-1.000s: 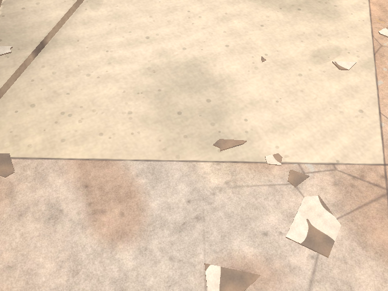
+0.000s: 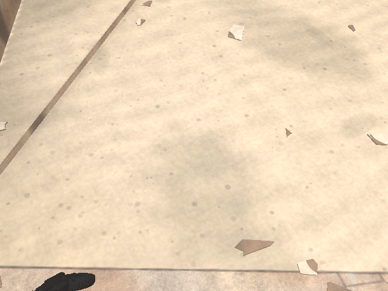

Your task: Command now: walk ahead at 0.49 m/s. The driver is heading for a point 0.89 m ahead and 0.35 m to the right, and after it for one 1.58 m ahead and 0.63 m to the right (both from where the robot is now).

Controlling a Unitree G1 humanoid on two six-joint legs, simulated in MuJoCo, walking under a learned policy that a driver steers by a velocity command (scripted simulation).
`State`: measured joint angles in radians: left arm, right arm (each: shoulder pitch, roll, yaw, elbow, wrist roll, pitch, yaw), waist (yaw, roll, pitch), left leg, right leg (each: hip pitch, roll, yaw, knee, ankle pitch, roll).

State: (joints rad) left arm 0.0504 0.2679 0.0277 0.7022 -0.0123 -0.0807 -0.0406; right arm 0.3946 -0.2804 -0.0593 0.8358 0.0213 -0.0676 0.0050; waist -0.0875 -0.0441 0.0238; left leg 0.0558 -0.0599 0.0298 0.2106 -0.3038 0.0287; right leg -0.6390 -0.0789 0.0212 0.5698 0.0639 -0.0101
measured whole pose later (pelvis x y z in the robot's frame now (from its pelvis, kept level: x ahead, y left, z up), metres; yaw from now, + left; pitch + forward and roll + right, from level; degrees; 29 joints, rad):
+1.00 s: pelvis +0.32 -0.04 -0.01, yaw -17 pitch +1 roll +3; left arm 0.24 0.30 0.08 0.74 0.02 0.06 0.01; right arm 0.07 -0.29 -0.08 0.84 0.00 0.03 -0.04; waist 0.02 0.02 0.05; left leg -0.44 0.07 0.09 0.78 -0.43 -0.04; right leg -0.33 -0.02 -0.01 0.63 -0.32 -0.05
